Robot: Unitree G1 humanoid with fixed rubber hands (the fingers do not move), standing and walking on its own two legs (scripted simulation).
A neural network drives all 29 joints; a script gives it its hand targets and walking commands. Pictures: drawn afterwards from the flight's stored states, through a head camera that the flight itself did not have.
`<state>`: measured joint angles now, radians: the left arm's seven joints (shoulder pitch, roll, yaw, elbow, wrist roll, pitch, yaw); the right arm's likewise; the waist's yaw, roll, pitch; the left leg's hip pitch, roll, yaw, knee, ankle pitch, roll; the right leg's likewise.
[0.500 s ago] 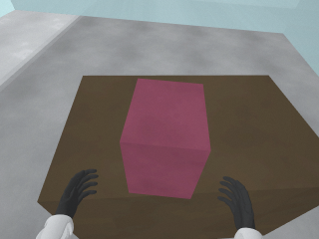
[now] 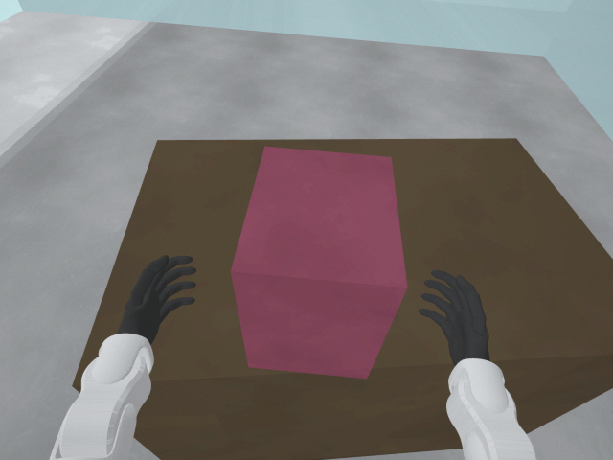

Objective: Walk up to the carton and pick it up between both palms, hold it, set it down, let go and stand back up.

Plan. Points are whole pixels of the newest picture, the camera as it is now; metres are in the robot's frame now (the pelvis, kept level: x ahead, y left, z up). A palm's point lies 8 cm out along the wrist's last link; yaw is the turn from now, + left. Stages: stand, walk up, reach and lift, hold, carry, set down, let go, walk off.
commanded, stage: reach and lift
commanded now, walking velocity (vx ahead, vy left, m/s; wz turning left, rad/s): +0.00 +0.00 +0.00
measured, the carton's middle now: (317, 265) +0.36 +0.02 +0.03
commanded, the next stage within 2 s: none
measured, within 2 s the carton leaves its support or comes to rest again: neither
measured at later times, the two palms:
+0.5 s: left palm (156, 244) +0.31 +0.22 +0.12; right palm (461, 267) +0.32 -0.16 +0.11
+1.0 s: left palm (164, 177) +0.38 +0.22 +0.17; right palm (455, 206) +0.38 -0.15 +0.15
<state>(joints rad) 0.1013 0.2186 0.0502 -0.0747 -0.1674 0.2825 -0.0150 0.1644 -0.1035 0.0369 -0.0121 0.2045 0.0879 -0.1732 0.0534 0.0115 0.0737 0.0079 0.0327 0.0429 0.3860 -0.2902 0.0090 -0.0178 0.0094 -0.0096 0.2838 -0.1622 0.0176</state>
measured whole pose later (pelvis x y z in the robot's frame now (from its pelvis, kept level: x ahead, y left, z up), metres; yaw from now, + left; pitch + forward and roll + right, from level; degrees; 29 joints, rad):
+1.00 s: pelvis -0.02 -0.01 +0.00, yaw +1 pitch +0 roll -2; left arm -0.77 0.33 0.14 0.50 -0.16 0.54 0.00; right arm -0.71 -0.15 -0.04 0.52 0.30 0.36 -0.26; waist -0.01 -0.01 0.01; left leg -0.17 0.03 0.01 0.42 -0.26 0.00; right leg -0.18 0.01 -0.03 0.32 -0.14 0.00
